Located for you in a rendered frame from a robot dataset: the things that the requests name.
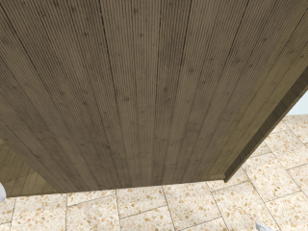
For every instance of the right robot hand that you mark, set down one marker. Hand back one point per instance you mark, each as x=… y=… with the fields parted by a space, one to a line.
x=262 y=227

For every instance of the wardrobe door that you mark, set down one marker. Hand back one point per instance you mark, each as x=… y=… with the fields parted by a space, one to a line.
x=99 y=95
x=285 y=64

